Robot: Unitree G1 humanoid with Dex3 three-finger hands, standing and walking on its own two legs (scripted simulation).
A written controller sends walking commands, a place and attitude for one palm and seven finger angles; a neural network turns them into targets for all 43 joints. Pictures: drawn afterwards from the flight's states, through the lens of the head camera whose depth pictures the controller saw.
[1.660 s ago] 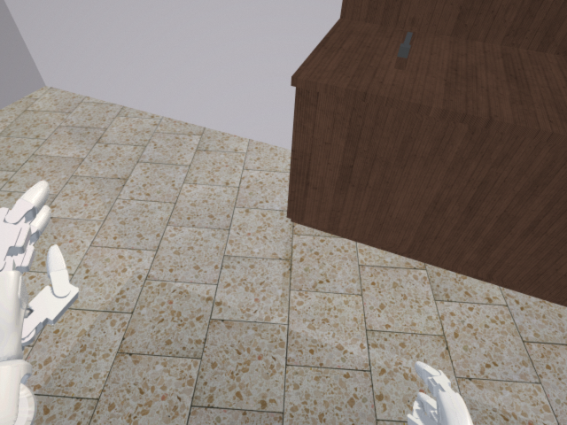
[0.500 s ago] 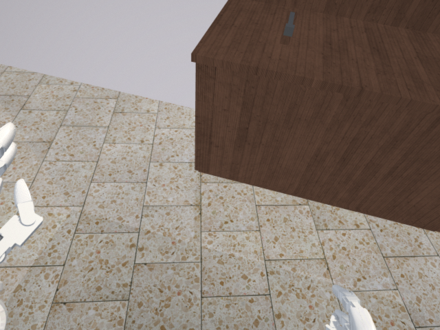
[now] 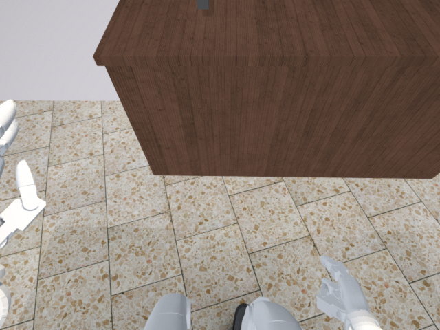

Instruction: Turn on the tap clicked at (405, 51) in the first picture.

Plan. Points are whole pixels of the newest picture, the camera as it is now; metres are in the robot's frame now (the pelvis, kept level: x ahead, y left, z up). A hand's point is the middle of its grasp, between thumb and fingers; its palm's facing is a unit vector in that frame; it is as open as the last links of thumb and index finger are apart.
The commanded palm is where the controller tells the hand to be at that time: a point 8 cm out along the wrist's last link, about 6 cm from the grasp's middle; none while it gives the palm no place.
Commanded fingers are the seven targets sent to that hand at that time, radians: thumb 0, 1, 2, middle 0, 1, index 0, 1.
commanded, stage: turn to face it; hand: left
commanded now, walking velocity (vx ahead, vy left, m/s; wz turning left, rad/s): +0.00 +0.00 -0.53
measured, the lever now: (202, 1) +0.82 +0.10 +0.13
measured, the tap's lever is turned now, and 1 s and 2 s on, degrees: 0 0 0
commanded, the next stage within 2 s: take the last steps up to it in 0.54 s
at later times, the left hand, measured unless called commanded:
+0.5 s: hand (52, 165) +0.28 +0.22 +0.20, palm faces +0.24 -0.90 -0.36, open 7.4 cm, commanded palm +0.24 +0.27 +0.21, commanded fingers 0.00 0.90 0.90 -0.20 -0.30 -0.20 -0.30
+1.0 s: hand (95, 185) +0.25 +0.15 +0.21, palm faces +0.11 -0.89 -0.44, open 7.4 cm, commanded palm +0.22 +0.21 +0.21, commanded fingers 0.00 0.90 0.90 -0.20 -0.30 -0.20 -0.30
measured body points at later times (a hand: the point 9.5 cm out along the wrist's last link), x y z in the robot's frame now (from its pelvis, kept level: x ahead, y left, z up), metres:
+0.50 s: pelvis +0.03 +0.03 +0.02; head +0.02 +0.04 +0.47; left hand +0.26 +0.27 +0.21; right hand +0.14 -0.23 -0.06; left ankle +0.05 +0.16 -0.71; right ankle +0.07 -0.05 -0.69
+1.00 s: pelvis -0.02 +0.00 +0.03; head -0.01 +0.00 +0.48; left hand +0.24 +0.20 +0.23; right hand +0.02 -0.30 -0.07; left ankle +0.05 +0.12 -0.68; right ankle -0.02 -0.09 -0.71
